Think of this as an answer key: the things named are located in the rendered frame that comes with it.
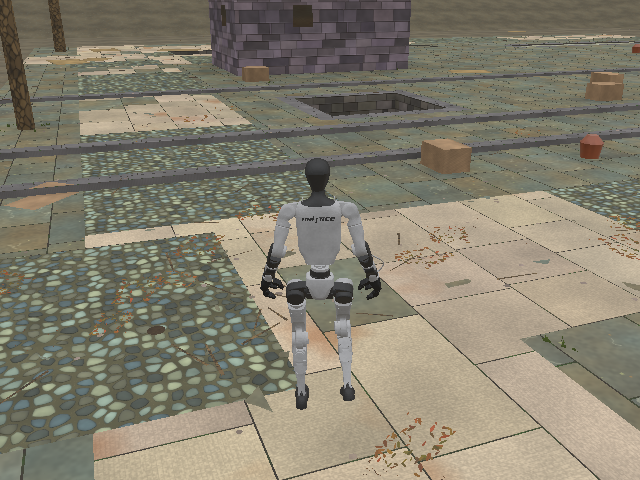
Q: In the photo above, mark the right robot hand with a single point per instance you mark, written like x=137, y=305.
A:
x=376, y=285

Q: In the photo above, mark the robot right shin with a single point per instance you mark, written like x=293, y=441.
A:
x=345, y=355

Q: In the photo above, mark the robot left upper arm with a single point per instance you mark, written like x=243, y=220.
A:
x=287, y=212

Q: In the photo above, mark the robot right forearm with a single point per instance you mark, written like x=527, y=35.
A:
x=368, y=265

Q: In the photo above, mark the robot left forearm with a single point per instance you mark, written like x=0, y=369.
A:
x=271, y=266

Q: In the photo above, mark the robot right upper arm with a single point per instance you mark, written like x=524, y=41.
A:
x=349, y=210

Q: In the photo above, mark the robot right foot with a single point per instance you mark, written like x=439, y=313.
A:
x=347, y=393

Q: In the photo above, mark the left robot hand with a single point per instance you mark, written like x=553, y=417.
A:
x=265, y=285

